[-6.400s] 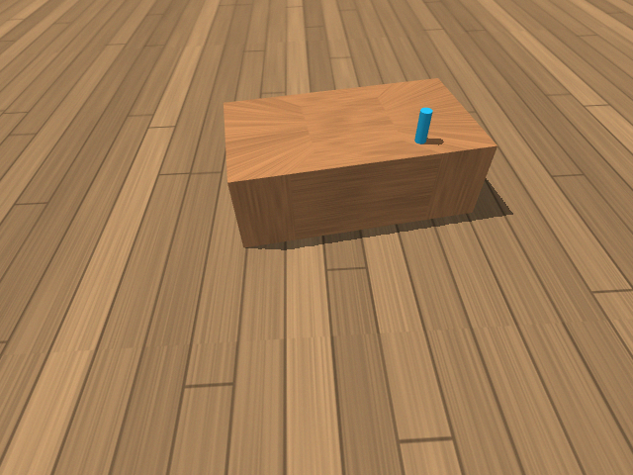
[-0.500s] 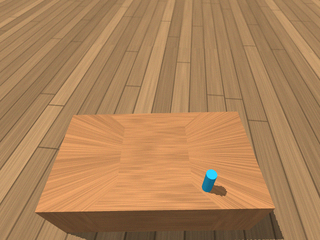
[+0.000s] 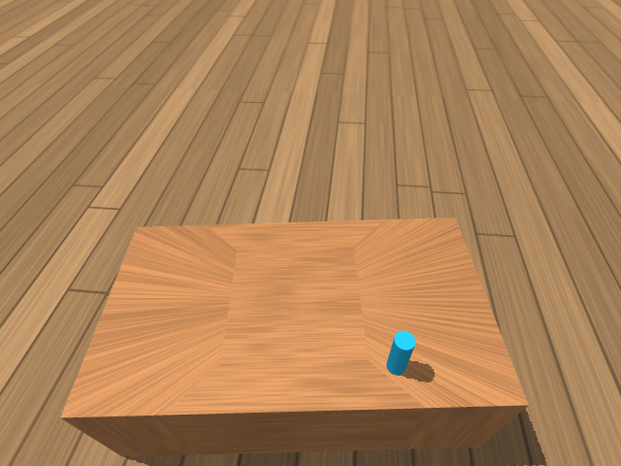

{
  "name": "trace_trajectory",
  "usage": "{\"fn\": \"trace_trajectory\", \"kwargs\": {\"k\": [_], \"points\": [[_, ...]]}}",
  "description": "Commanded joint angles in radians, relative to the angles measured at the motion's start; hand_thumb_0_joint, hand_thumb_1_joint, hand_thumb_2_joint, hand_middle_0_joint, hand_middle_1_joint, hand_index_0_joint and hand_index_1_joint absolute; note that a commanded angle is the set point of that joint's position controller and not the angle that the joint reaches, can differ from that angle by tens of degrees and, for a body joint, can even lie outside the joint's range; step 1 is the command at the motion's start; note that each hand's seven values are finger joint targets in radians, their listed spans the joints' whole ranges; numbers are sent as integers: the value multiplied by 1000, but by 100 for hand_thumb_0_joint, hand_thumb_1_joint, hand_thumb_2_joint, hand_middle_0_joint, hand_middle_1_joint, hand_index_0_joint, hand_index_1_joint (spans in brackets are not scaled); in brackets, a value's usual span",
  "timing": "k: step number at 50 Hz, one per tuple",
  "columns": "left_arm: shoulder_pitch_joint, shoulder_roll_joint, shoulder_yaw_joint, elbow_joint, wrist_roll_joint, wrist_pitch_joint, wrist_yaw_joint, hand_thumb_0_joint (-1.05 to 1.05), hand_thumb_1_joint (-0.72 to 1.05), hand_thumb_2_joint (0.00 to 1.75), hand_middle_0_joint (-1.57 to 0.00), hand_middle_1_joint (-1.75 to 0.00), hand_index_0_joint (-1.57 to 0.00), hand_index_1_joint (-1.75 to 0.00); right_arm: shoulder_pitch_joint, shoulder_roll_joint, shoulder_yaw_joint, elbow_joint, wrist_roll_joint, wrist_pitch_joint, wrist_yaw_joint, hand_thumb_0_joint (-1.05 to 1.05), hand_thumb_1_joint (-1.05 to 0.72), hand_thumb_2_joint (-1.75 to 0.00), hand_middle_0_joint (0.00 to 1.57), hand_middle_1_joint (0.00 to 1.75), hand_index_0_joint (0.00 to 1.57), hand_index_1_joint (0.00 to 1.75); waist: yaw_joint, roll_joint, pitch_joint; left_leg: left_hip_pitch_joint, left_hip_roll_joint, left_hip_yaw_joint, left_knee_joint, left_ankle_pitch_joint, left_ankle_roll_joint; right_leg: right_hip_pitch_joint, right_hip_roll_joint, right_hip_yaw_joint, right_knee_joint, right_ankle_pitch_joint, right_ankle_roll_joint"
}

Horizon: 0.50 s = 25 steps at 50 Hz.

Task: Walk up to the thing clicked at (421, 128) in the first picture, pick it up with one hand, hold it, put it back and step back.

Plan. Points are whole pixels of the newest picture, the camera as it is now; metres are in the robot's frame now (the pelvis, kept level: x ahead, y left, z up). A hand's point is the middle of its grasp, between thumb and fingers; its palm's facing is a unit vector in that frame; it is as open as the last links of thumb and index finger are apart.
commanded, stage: stand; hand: right
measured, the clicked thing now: (400, 353) +0.44 -0.17 -0.36
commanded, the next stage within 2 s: go down in 1.26 s
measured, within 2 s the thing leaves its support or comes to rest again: neither
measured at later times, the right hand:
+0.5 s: hand out of the picture +0.08 -0.25 -0.16, palm faces -0.03 +0.94 -0.34, open 7.4 cm
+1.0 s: hand out of the picture +0.07 -0.25 -0.16, palm faces -0.02 +0.94 -0.34, open 7.4 cm
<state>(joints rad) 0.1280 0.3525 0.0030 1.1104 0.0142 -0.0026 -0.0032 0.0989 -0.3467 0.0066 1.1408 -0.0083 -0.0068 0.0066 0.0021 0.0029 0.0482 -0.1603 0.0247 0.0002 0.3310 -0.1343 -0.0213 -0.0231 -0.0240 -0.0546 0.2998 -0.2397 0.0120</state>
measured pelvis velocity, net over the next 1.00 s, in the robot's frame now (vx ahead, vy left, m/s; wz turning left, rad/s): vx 0.00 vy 0.00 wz -0.01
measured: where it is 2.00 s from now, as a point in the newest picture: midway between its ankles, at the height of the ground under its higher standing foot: outside the picture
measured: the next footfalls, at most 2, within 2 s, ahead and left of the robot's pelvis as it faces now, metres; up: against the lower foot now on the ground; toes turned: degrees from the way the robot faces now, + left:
none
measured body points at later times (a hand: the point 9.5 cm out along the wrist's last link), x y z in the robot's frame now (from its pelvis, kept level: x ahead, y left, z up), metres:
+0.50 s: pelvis +0.00 +0.00 +0.00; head +0.00 +0.00 +0.45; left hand +0.07 +0.30 -0.13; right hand +0.08 -0.30 -0.13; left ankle +0.03 +0.13 -0.75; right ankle -0.05 -0.12 -0.75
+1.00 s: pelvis +0.00 +0.00 +0.00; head +0.00 +0.00 +0.45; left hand +0.06 +0.31 -0.13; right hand +0.07 -0.30 -0.13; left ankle +0.03 +0.13 -0.75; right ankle -0.05 -0.12 -0.75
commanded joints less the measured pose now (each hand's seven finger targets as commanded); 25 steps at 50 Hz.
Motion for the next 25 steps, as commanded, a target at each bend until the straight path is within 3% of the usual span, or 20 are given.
{"fn": "trace_trajectory", "kwargs": {"k": [1,12,25], "points": [[-23,210,41,-51,-4,-25,12,0,90,90,-20,-30,-20,-30,-50,-216,-38,-60,3,-23,-15,0,-90,-90,20,30,20,30,-3,-8,-69,71,108,-95,-14,193,33,-60,-125,89,-63,173,-18],[-29,217,44,-57,-4,-24,11,0,90,90,-20,-30,-20,-30,-41,-208,-35,-64,1,-23,-16,0,-90,-90,20,30,20,30,-3,-2,-77,75,110,-88,-15,215,34,-49,-126,90,-54,201,-24],[-27,217,43,-58,-1,-22,12,0,90,90,-20,-30,-20,-30,-42,-217,-38,-64,0,-23,-17,0,-90,-90,20,30,20,30,0,-4,-57,66,111,-94,-33,171,34,-68,-121,90,-59,142,-25]]}}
